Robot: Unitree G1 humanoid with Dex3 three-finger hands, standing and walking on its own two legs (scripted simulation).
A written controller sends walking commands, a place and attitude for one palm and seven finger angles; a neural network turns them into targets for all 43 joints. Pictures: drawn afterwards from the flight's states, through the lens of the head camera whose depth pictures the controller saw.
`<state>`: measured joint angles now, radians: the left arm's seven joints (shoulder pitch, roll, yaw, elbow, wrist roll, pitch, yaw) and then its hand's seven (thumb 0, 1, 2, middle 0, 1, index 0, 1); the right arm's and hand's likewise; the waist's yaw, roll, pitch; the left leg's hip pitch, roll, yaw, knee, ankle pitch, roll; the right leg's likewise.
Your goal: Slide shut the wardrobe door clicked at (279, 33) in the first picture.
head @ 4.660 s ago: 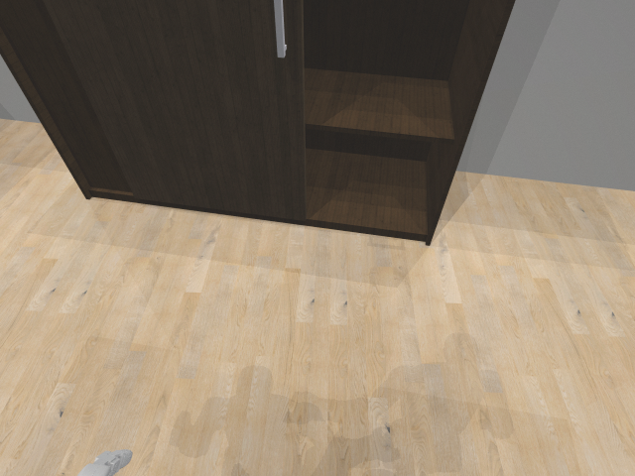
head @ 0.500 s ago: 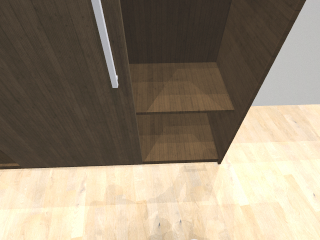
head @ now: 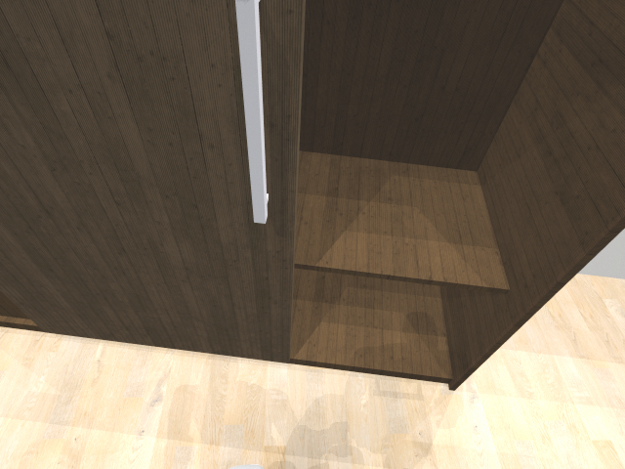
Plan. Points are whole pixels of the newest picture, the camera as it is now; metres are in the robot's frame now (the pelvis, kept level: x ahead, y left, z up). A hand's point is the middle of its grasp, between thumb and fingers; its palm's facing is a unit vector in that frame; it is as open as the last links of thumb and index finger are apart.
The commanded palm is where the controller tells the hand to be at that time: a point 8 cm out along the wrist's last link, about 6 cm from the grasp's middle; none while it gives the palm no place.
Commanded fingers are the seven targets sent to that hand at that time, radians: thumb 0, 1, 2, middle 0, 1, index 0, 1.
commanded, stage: come to a stop and stand still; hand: left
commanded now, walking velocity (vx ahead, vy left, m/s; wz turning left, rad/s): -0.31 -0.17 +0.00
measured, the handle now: (258, 127) +0.50 +0.14 +0.17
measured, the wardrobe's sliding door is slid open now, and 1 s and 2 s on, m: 0.52 0.52 0.52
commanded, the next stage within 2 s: look again from close up in 2.00 s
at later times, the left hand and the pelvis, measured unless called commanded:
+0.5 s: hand out of the picture +0.06 +0.19 -0.16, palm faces -0.04 -0.96 -0.27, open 7.4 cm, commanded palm none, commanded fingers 0.00 0.90 0.90 -0.20 -0.30 -0.20 -0.30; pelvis -0.01 -0.02 +0.00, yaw -2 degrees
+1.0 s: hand out of the picture +0.01 +0.13 -0.16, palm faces +0.01 -0.98 -0.20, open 7.4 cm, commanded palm none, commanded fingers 0.00 0.90 0.90 -0.20 -0.30 -0.20 -0.30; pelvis -0.02 -0.05 +0.01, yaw +1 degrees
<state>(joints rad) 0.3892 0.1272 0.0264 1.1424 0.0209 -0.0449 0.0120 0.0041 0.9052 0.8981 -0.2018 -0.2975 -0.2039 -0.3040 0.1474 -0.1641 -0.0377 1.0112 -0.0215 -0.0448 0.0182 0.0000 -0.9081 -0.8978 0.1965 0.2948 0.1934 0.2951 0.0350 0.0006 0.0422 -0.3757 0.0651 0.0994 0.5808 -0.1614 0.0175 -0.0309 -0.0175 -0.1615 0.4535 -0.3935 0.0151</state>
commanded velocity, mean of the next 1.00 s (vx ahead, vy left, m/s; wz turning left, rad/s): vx -0.06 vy -0.05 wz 0.00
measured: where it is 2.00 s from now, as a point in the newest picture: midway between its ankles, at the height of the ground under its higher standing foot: outside the picture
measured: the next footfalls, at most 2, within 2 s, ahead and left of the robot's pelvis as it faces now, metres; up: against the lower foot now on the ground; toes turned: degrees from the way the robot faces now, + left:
right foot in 0.50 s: +0.00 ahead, -0.16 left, +0.00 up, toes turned -2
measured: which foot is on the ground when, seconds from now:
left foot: down 0.00-1.00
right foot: down 0.00-0.00, up 0.02-0.48, down 0.50-1.00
